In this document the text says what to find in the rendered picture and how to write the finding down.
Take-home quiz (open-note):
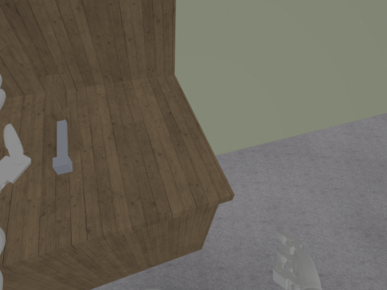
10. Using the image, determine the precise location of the right robot hand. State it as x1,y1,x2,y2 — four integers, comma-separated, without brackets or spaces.
273,229,322,290

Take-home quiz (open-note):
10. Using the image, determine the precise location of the left robot hand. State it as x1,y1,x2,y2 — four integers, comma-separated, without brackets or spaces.
0,75,31,192

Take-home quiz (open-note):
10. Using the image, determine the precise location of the tap lever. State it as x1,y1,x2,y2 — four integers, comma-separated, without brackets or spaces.
53,120,73,175

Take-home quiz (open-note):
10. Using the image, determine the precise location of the counter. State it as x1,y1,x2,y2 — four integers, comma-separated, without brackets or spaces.
0,0,235,290

